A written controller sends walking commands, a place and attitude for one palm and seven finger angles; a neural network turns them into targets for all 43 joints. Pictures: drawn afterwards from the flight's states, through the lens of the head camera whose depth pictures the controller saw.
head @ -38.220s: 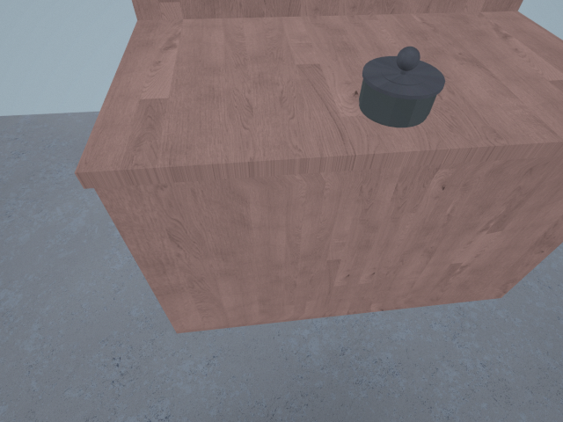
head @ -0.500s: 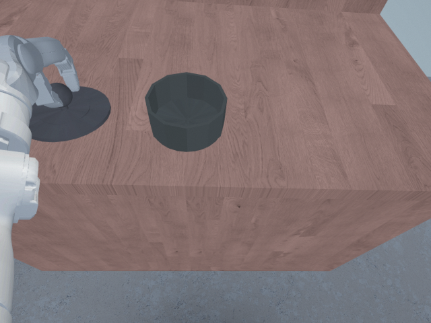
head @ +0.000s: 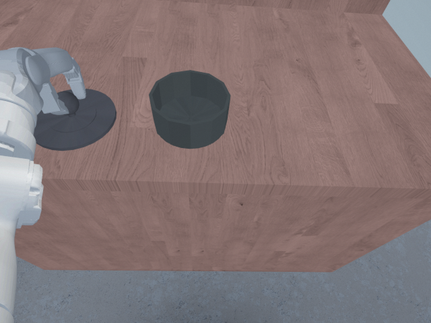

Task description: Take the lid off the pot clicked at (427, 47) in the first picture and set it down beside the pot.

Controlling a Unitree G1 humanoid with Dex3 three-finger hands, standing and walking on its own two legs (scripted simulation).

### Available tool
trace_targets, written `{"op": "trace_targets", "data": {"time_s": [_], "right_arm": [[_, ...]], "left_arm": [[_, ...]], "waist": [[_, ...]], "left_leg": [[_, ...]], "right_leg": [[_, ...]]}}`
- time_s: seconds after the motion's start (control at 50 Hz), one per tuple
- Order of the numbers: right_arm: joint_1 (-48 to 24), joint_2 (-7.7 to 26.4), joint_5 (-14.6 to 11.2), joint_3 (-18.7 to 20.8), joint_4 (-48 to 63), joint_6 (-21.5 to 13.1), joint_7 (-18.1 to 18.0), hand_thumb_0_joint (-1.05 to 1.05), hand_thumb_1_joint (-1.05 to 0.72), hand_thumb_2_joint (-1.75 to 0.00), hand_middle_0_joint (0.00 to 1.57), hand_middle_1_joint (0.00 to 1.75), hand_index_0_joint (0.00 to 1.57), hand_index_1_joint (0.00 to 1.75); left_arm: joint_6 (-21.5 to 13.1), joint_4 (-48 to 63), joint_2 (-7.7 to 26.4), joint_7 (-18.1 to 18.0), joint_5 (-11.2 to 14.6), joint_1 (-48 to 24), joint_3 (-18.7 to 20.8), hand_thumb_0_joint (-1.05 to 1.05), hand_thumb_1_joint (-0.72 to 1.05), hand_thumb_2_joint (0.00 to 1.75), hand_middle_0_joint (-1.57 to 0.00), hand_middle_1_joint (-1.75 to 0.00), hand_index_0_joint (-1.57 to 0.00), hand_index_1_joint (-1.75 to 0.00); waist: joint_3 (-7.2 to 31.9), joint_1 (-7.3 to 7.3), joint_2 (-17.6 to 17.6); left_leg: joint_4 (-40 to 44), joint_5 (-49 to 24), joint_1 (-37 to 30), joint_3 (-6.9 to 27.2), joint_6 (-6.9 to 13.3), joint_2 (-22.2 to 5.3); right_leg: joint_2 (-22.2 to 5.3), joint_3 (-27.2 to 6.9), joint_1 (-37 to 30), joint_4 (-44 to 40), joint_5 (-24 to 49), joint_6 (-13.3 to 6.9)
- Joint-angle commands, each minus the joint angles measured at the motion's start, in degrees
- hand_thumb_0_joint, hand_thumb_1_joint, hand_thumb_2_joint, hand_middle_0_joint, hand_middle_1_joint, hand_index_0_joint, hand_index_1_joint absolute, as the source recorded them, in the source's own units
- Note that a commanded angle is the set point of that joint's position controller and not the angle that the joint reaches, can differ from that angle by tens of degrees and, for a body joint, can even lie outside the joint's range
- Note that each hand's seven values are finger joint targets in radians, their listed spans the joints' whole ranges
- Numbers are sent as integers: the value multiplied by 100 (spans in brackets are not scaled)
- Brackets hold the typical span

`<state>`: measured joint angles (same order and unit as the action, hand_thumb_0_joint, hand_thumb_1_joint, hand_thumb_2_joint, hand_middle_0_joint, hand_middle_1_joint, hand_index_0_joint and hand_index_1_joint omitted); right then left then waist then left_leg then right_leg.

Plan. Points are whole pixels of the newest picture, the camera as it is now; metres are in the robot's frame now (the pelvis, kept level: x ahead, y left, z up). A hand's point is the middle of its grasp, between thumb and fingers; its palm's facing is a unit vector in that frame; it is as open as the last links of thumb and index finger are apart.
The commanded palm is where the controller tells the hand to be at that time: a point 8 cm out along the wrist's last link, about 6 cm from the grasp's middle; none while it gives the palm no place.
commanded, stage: open the fingers wide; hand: left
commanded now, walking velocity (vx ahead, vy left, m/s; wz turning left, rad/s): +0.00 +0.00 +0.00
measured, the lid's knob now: (65, 103) +0.51 +0.26 +0.11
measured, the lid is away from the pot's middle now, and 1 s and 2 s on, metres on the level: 0.24 0.24 0.24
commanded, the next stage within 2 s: raise the empty hand in 1.14 s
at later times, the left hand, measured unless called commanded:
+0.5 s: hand (48, 99) +0.48 +0.27 +0.14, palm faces -0.39 -0.06 -0.92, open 7.5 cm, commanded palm +0.49 +0.26 +0.19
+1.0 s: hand (40, 101) +0.48 +0.28 +0.14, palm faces -0.39 -0.07 -0.92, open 10.7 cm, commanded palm +0.50 +0.27 +0.19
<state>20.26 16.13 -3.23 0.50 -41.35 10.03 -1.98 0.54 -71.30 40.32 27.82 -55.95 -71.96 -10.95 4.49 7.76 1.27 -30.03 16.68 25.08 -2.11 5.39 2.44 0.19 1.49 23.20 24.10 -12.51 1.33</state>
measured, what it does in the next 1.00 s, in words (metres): stands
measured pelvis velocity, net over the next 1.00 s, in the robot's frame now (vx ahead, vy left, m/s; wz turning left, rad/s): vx -0.01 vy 0.01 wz -0.01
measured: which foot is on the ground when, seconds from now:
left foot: down 0.00-1.00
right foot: down 0.00-1.00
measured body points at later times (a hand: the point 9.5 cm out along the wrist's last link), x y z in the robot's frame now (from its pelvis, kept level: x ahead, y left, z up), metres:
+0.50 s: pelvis -0.01 +0.01 +0.00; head +0.06 +0.02 +0.44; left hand +0.50 +0.27 +0.20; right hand -0.02 -0.27 -0.12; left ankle -0.03 +0.05 -0.74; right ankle -0.02 -0.14 -0.74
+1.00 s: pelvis -0.01 +0.01 +0.00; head +0.06 +0.03 +0.44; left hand +0.50 +0.29 +0.19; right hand -0.01 -0.27 -0.12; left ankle -0.03 +0.05 -0.74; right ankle -0.02 -0.14 -0.73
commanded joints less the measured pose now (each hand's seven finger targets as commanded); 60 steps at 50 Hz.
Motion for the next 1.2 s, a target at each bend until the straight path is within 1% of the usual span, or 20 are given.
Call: {"op": "trace_targets", "data": {"time_s": [0.0, 0.02, 0.04, 0.06, 0.12, 0.18, 0.24, 0.3, 0.4, 0.48, 0.52, 0.62, 0.7, 0.78, 0.86, 0.88, 1.0, 1.04, 1.12, 1.18], "right_arm": [[664, 1132, -7, 298, 224, -26, -93, 0, -90, -90, 20, 30, 20, 30], [679, 1111, 4, 313, 343, -23, -77, 0, -90, -90, 20, 30, 20, 30], [599, 1044, 74, 321, 514, 71, -126, 0, -90, -90, 20, 30, 20, 30], [478, 1036, 91, 331, 515, 152, -152, 0, -90, -90, 20, 30, 20, 30], [443, 1015, 65, 346, 494, 289, -165, 0, -90, -90, 20, 30, 20, 30], [480, 1060, 23, 328, 484, 331, -194, 0, -90, -90, 20, 30, 20, 30], [503, 1043, -16, 262, 426, 299, -243, 0, -90, -90, 20, 30, 20, 30], [538, 1087, -22, 254, 402, 283, -255, 0, -90, -90, 20, 30, 20, 30], [608, 1038, 26, 332, 441, 287, -203, 0, -90, -90, 20, 30, 20, 30], [575, 1072, 16, 315, 491, 336, -237, 0, -90, -90, 20, 30, 20, 30], [576, 1038, 17, 329, 467, 336, -233, 0, -90, -90, 20, 30, 20, 30], [548, 1043, -2, 300, 490, 377, -224, 0, -90, -90, 20, 30, 20, 30], [550, 1027, 12, 319, 515, 384, -206, 0, -90, -90, 20, 30, 20, 30], [597, 1063, 0, 305, 509, 367, -232, 0, -90, -90, 20, 30, 20, 30], [612, 1048, 4, 365, 464, 360, -199, 0, -90, -90, 20, 30, 20, 30], [645, 1070, 14, 372, 458, 377, -185, 0, -90, -90, 20, 30, 20, 30], [639, 1048, 1, 320, 381, 387, -185, 0, -90, -90, 20, 30, 20, 30], [628, 1062, -5, 333, 396, 400, -173, 0, -90, -90, 20, 30, 20, 30], [681, 1038, 37, 378, 453, 388, -177, 0, -90, -90, 20, 30, 20, 30], [694, 1014, 64, 391, 468, 383, -139, 0, -90, -90, 20, 30, 20, 30]], "left_arm": [[-3, 740, 1195, -185, 3, -3009, 150, 0, 70, 95, -85, -111, -81, -106], [-63, 985, 1555, -236, -20, -2612, 534, 0, 70, 95, -85, -111, -81, -106], [-526, 1924, 1710, -354, -66, -2395, 695, 0, 68, 94, -83, -111, -80, -106], [-706, 1825, 1579, -421, -76, -2217, 670, 0, 67, 93, -82, -110, -78, -106], [-875, 1742, 1443, -456, -3, -2198, 524, 0, 62, 90, -78, -109, -75, -105], [-808, 1615, 1953, -578, 5, -2390, 833, 0, 57, 88, -74, -107, -71, -103], [-663, 1112, 1814, -627, -27, -2442, 615, 0, 51, 86, -71, -105, -68, -101], [-681, 1293, 2095, -699, -155, -2600, 761, 0, 45, 86, -68, -101, -65, -99], [-719, 1311, 1590, -614, -118, -2445, 517, 0, 34, 85, -63, -96, -61, -93], [-761, 1594, 2084, -570, 13, -2528, 875, 0, 26, 85, -59, -91, -57, -89], [-737, 1388, 1730, -539, 34, -2362, 629, 0, 22, 84, -57, -89, -56, -87], [-770, 1404, 1963, -573, -25, -2256, 773, 0, 11, 83, -52, -83, -51, -82], [-785, 1605, 1842, -603, -64, -2424, 666, 0, 3, 83, -49, -78, -48, -77], [-770, 1457, 2107, -585, 3, -2299, 877, 0, -6, 83, -45, -72, -45, -72], [-770, 1811, 1542, -531, 47, -2751, 451, 0, -10, 83, -44, -69, -44, -69], [-802, 1954, 1850, -554, 26, -2834, 699, 0, -10, 83, -44, -69, -44, -69], [-729, 1297, 1446, -487, 119, -2408, 427, 0, -10, 83, -44, -69, -44, -69], [-711, 1424, 1549, -511, 54, -2526, 484, 0, -10, 84, -44, -69, -44, -69], [-801, 1981, 1777, -559, 16, -2995, 655, 0, -10, 83, -44, -69, -44, -69], [-850, 2014, 1724, -557, 44, -2888, 683, 0, -10, 83, -43, -70, -43, -70]], "waist": [[2039, 135, 289], [2263, -18, 298], [2397, -94, 211], [2463, -135, 520], [2000, -31, 301], [2103, -36, 386], [1749, 35, 319], [2075, -21, 509], [2338, 24, 628], [2485, -23, 420], [2229, 26, 295], [2021, -23, 460], [2266, -14, 683], [2271, -23, 454], [2339, 50, 809], [2524, 36, 863], [2027, 67, 447], [2050, 61, 572], [2681, 49, 780], [2760, 44, 909]], "left_leg": [[-72, -3100, -1909, 440, -237, -30], [-73, -3131, -1896, 441, -238, -3], [-134, -3451, -1905, 430, -233, -80], [-221, -3688, -2063, 388, -267, -82], [-122, -2967, -1811, 431, -216, -158], [-90, -2733, -1696, 360, -152, -95], [54, -2092, -1386, 354, -147, -79], [1, -2401, -1567, 390, -186, -100], [-205, -3313, -2110, 523, -295, -177], [-148, -3267, -1874, 408, -208, -117], [-165, -3192, -1816, 397, -188, -135], [-127, -3037, -1690, 374, -203, -134], [-185, -3286, -1959, 452, -254, -151], [-169, -3099, -1784, 416, -213, -118], [-216, -3496, -2302, 573, -312, -202], [-243, -3704, -2448, 645, -340, -228], [-205, -3279, -1905, 528, -286, -168], [-199, -3212, -1964, 545, -300, -172], [-314, -3792, -2424, 632, -323, -179], [-397, -4415, -2654, 724, -403, -227]], "right_leg": [[414, 110, 42, -8, 1457, -293], [411, 85, -216, 46, 1496, -312], [407, 80, -174, 95, 1518, -316], [408, 50, -70, 127, 1545, -348], [391, 61, 192, 79, 1076, -320], [394, 12, 76, 91, 1087, -349], [389, 52, 147, 39, 812, -365], [395, 33, 124, 84, 891, -384], [438, 72, 422, 109, 990, -339], [404, 21, 3, 122, 1315, -322], [411, 39, 140, 85, 1249, -302], [420, 44, 179, 94, 1116, -335], [430, 49, 280, 116, 1087, -347], [423, 30, 125, 113, 1138, -330], [446, 98, 539, 66, 998, -344], [453, 75, 550, 88, 1002, -333], [446, 106, 509, 118, 1018, -324], [454, 102, 568, 111, 940, -337], [469, 64, 492, 142, 1119, -338], [484, 78, 611, 179, 1172, -325]]}}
